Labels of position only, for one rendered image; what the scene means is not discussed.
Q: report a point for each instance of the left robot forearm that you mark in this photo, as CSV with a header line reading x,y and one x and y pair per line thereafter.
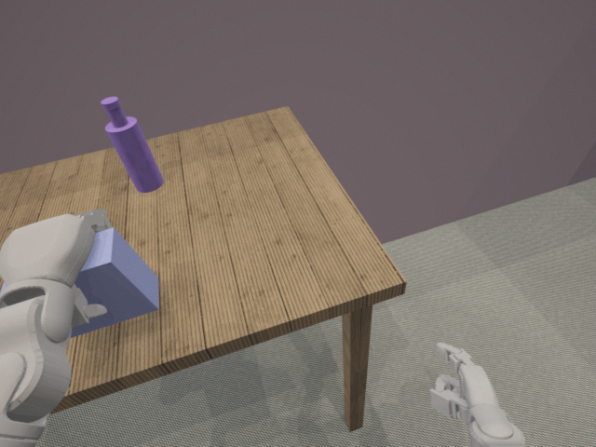
x,y
35,329

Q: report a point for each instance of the right robot hand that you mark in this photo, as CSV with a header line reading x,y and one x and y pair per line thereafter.
x,y
454,398

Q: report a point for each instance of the right robot forearm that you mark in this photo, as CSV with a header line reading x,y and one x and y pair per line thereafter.
x,y
490,426

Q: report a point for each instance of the table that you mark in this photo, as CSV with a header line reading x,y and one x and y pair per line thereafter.
x,y
251,237

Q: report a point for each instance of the left robot hand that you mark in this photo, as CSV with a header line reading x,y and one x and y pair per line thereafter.
x,y
55,249

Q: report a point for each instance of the sponge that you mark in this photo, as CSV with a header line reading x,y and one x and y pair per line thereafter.
x,y
116,277

